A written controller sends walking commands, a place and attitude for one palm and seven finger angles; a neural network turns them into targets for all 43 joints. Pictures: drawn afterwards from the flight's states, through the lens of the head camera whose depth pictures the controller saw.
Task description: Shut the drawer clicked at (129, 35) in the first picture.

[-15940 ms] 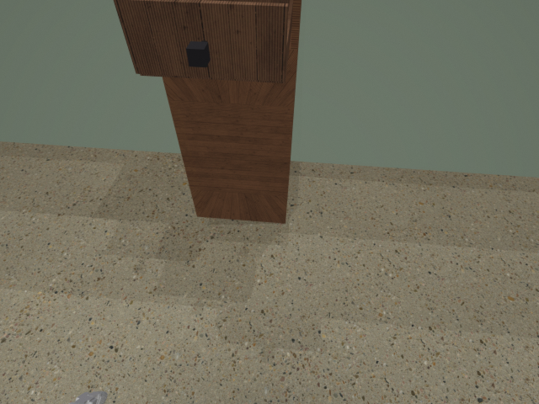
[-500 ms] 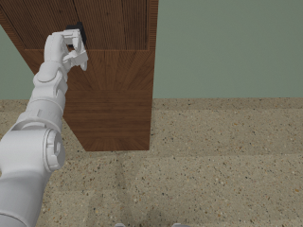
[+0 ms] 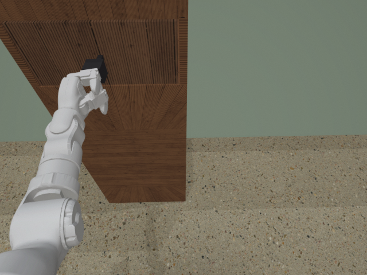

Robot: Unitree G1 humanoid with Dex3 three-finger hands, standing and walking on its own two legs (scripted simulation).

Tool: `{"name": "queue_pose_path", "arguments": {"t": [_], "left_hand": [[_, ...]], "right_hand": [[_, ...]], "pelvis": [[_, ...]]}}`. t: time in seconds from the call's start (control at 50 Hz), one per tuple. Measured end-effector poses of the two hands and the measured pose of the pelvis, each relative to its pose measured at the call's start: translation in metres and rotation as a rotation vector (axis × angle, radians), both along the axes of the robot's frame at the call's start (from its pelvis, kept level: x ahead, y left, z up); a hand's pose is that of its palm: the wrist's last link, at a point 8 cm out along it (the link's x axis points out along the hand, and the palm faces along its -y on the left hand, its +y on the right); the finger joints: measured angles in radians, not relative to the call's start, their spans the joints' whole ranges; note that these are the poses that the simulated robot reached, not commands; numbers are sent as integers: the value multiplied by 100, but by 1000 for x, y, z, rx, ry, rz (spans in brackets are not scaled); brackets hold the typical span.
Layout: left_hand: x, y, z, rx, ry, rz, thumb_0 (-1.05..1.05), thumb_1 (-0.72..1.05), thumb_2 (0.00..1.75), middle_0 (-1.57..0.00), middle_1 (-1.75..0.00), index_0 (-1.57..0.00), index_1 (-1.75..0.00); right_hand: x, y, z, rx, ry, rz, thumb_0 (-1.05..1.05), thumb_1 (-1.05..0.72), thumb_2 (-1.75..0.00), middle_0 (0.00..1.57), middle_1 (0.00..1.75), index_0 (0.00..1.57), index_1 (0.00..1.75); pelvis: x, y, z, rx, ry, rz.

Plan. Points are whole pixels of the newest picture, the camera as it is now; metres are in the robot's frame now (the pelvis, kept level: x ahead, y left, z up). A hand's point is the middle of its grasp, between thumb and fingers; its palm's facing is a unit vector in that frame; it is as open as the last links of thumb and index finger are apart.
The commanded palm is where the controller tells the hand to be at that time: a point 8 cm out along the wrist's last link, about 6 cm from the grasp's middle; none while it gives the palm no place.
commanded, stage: draw the hand back to the body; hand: left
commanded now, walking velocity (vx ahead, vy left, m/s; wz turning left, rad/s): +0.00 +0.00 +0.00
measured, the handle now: (97, 66) +0.56 +0.19 +0.16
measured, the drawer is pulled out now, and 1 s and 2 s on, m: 0.00 0.00 0.00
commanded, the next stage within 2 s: step back with the hand held close in 1.36 s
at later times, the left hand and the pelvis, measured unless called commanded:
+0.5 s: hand (70, 139) +0.33 +0.19 +0.17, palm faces +0.02 -1.00 -0.02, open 3.3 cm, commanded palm +0.29 +0.24 +0.17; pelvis +0.01 -0.01 +0.01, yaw +2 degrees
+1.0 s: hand (25, 197) +0.23 +0.23 +0.17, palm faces +0.36 -0.88 -0.32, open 3.3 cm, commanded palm +0.17 +0.27 +0.18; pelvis +0.00 +0.00 +0.02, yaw +1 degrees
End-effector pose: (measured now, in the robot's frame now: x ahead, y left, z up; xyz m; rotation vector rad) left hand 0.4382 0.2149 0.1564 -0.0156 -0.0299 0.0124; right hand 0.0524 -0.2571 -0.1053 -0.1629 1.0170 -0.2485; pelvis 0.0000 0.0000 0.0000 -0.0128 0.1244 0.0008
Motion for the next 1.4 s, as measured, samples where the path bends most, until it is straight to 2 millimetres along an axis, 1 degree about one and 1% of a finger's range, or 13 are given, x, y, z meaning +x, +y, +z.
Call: {"name": "queue_pose_path", "arguments": {"t": [0.08, 0.14, 0.26, 0.38, 0.52, 0.6, 0.72, 0.84, 0.94, 1.1, 1.24, 1.32, 1.4], "left_hand": [[-7, 5, 4, 5, -12, -7, 2, 90, 90, -140, -160, -140, -160], [-19, 10, 3, 2, -12, -12, 2, 90, 90, -140, -160, -140, -160], [-56, 18, 0, 14, -12, -6, 2, 90, 90, -139, -160, -140, -160], [-95, 25, 7, 32, -28, 7, 2, 90, 90, -140, -160, -140, -160], [-134, 32, 13, 73, -26, 37, 2, 90, 90, -140, -160, -140, -160], [-160, 35, 14, 186, -71, 173, 2, 90, 90, -140, -160, -140, -160], [-193, 43, 7, 248, -87, 290, 2, 90, 90, -140, -160, -140, -160], [-216, 51, 17, 308, -123, 335, 2, 90, 90, -140, -160, -140, -160], [-237, 52, 23, 350, -142, 334, 2, 90, 90, -140, -160, -140, -160], [-276, 60, 25, 407, -124, 363, 1, 89, 90, -140, -160, -140, -160], [-310, 68, 31, 458, -109, 416, 1, 89, 89, -140, -160, -140, -160], [-318, 72, 31, 455, -110, 452, 1, 89, 90, -140, -160, -140, -160], [-317, 74, 28, 432, -111, 470, 1, 89, 90, -140, -160, -140, -160]], "right_hand": [[23, -2, 4, 1, -36, 19, 1, -90, -90, 20, 30, 20, 30], [41, -3, 8, 6, -71, 31, 1, -90, -90, 20, 30, 20, 30], [79, 0, 18, 12, -162, 70, 1, -90, -90, 20, 30, 20, 30], [117, 11, 32, 20, -271, 130, 1, -90, -90, 20, 30, 20, 30], [146, 30, 48, 43, -383, 193, 1, -90, -90, 20, 30, 20, 30], [147, 38, 52, 50, -396, 219, 1, -90, -90, 20, 30, 20, 30], [132, 42, 41, 53, -313, 232, 1, -90, -90, 20, 30, 20, 30], [114, 40, 30, 55, -252, 213, 1, -90, -90, 20, 30, 20, 30], [108, 36, 28, 56, -246, 186, 1, -90, -90, 20, 30, 20, 30], [115, 34, 35, 41, -290, 178, 1, -90, -90, 20, 30, 20, 30], [130, 43, 44, 39, -354, 209, 1, -90, -90, 20, 30, 20, 30], [136, 51, 46, 40, -368, 240, 1, -90, -90, 20, 30, 20, 30], [138, 57, 47, 45, -369, 258, 1, -90, -90, 20, 30, 20, 30]], "pelvis": [[6, -2, 1, 2, -7, 4], [11, -3, 3, 5, -17, 1], [16, -4, 5, 8, -52, 10], [14, -5, 6, 10, -90, 27], [7, -6, 8, 13, -127, 39], [2, -6, 10, 16, -144, 31], [-1, -6, 14, 16, -164, 29], [0, -4, 16, 15, -180, 24], [2, -1, 16, 14, -187, 17], [3, 1, 15, 10, -191, 15], [2, 3, 14, 7, -194, 24], [0, 4, 14, 7, -198, 34], [-2, 4, 14, 8, -201, 38]]}}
